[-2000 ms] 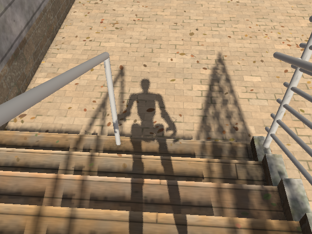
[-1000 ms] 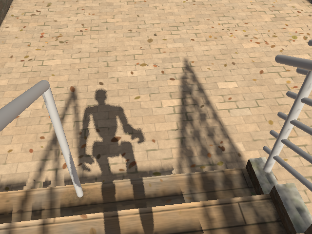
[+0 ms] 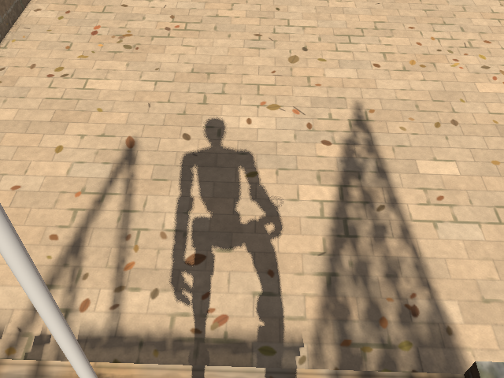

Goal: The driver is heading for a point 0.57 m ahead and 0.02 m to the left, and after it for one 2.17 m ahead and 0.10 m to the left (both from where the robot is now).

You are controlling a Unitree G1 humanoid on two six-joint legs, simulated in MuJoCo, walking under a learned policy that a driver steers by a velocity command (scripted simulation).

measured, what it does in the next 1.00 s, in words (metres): goes down: left foot 0.16 m lower, then right foot 0.17 m lower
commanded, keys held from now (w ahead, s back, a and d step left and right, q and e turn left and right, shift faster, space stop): w+q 0.20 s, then w+e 0.34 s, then e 0.32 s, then no key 0.06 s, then q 0.08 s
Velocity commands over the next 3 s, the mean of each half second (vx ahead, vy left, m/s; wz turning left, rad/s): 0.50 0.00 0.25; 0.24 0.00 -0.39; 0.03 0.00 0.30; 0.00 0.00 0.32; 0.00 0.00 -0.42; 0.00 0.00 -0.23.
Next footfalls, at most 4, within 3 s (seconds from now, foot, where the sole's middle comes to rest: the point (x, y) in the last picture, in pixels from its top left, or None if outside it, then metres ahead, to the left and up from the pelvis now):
0.10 left None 0.20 0.16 -0.87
0.60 right None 0.52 -0.07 -1.03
0.98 left None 0.59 0.12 -1.03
1.24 right None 0.56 -0.11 -1.03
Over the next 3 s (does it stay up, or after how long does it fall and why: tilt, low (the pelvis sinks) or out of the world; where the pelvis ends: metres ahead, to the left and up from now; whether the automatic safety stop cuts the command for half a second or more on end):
stays up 0.49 0.06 -0.26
